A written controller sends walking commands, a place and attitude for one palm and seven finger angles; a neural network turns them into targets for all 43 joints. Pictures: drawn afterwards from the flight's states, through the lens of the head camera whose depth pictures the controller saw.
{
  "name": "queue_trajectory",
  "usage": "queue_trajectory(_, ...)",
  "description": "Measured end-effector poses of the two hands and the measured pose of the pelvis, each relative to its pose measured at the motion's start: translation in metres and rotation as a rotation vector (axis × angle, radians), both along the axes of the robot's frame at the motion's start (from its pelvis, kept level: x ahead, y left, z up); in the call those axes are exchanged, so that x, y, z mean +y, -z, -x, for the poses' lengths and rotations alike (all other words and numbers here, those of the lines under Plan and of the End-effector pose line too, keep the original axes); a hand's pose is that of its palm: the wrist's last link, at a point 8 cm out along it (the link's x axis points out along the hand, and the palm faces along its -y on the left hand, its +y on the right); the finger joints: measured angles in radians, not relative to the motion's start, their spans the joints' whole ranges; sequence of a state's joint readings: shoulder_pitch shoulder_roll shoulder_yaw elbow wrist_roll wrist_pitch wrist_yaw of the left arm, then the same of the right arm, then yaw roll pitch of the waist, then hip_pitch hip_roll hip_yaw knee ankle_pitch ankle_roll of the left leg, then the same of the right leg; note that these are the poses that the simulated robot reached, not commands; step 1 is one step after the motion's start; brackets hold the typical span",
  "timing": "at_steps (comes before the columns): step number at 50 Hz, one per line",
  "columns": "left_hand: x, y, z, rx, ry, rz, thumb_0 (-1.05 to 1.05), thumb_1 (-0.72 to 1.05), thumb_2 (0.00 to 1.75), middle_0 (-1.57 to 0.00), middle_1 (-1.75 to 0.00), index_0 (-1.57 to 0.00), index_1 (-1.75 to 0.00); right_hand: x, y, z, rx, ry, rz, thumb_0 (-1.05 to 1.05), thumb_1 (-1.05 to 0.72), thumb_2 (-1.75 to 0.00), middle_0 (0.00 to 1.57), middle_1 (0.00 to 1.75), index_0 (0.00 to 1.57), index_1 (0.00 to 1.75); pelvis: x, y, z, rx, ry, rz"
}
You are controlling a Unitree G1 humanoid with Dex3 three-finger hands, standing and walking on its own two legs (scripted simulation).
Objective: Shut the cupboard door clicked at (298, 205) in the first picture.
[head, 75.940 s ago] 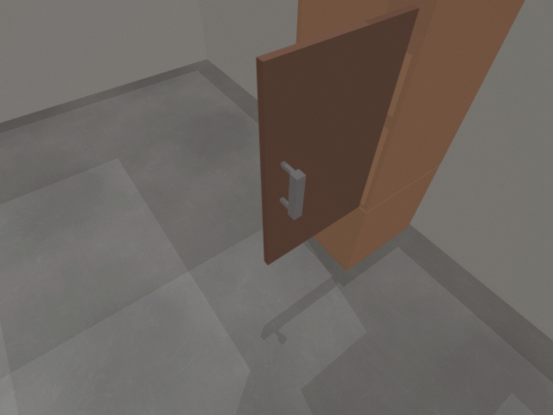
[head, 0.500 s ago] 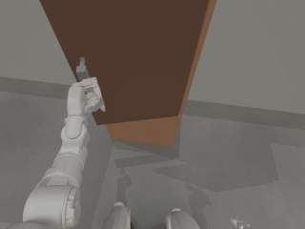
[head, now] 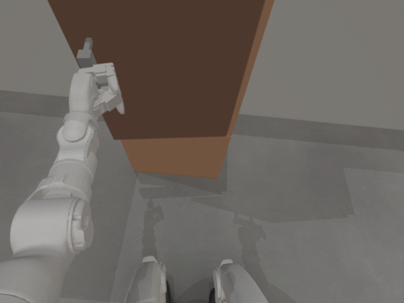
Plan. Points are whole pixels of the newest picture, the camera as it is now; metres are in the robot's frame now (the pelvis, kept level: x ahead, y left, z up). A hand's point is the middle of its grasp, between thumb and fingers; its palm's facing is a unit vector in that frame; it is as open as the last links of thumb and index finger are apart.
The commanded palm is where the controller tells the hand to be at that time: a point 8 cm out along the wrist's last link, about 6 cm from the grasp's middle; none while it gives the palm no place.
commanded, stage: push the door shut along its arc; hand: left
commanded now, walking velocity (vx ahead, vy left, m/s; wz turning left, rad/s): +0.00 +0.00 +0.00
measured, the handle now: (96, 72) +0.58 +0.18 +0.07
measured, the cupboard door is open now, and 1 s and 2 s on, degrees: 9 0 0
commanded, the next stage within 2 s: pull the fist back off the door in 0.86 s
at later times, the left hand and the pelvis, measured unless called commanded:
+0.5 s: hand (141, 68) +0.57 +0.09 +0.08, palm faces -0.22 -0.97 -0.03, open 3.1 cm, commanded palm +0.58 +0.12 +0.07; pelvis +0.00 +0.01 -0.03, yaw -2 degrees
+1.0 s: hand (141, 63) +0.59 +0.09 +0.08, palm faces -0.27 -0.96 -0.03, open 2.7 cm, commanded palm +0.62 +0.07 +0.07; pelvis -0.01 +0.01 -0.04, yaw -3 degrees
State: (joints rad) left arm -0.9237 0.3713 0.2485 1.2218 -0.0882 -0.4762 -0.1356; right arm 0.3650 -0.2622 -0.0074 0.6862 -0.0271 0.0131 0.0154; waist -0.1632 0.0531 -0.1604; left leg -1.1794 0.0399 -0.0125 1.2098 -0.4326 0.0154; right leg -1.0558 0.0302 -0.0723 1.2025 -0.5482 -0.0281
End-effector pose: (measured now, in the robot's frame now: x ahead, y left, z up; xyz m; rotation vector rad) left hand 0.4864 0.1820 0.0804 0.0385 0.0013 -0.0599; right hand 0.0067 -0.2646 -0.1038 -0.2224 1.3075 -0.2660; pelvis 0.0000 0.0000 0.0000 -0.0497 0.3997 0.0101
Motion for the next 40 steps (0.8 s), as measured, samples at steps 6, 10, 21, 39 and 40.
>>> queue_trajectory(6,-0.001,-0.001,-0.014,0.006,0.041,-0.015,0.01,0.90,0.90,-1.31,-1.50,-1.30,-1.50,0.002,0.002,0.011,0.013,0.009,0.010,0.00,-0.91,-0.90,0.20,0.30,0.20,0.30,0.003,0.006,0.003,0.019,0.001,0.010)
queue_trajectory(10,-0.003,-0.001,-0.024,0.012,0.056,-0.006,0.01,0.90,0.90,-1.31,-1.50,-1.30,-1.50,0.006,0.004,0.018,0.026,0.013,0.012,0.00,-0.91,-0.90,0.20,0.30,0.20,0.30,0.006,0.010,0.005,0.032,0.001,0.016)
queue_trajectory(21,-0.028,-0.002,-0.062,0.022,0.137,0.000,0.01,0.90,0.90,-1.30,-1.50,-1.30,-1.50,0.015,0.007,0.039,0.062,0.049,0.020,0.00,-0.91,-0.90,0.20,0.30,0.20,0.30,0.011,0.022,0.006,0.083,0.014,0.030)
queue_trajectory(39,-0.039,-0.001,-0.101,0.049,0.210,-0.012,-0.05,0.81,0.95,-1.30,-1.50,-1.32,-1.50,0.036,0.012,0.080,0.195,0.123,-0.021,0.00,-0.91,-0.90,0.20,0.30,0.20,0.30,0.010,0.032,0.000,0.141,0.031,0.038)
queue_trajectory(40,-0.039,-0.001,-0.101,0.050,0.212,-0.012,-0.05,0.81,0.95,-1.30,-1.50,-1.33,-1.50,0.035,0.011,0.080,0.195,0.122,-0.016,0.00,-0.91,-0.90,0.20,0.30,0.20,0.30,0.009,0.033,0.001,0.142,0.029,0.040)
